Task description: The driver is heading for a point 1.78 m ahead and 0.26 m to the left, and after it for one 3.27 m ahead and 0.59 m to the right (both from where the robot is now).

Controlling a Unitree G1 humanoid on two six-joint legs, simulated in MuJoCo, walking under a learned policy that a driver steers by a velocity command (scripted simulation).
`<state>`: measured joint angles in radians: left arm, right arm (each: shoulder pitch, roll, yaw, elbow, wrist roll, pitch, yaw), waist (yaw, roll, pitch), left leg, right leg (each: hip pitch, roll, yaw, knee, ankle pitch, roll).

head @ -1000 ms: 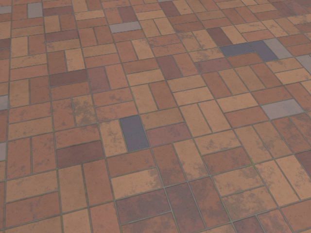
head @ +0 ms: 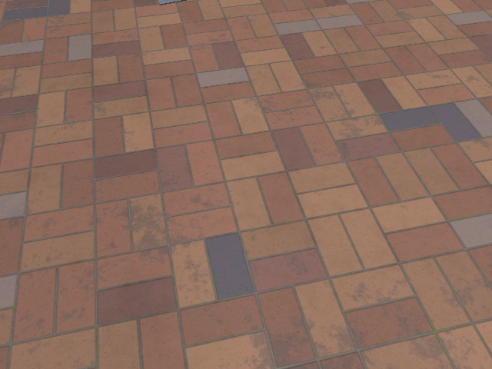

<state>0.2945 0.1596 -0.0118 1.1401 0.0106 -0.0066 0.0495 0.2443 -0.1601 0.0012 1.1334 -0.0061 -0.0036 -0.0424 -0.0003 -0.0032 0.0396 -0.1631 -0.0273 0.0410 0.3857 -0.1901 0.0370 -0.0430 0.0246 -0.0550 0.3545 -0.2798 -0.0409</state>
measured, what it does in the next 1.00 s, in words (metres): stands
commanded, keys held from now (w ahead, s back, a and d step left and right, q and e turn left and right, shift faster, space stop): no key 0.98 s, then w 0.02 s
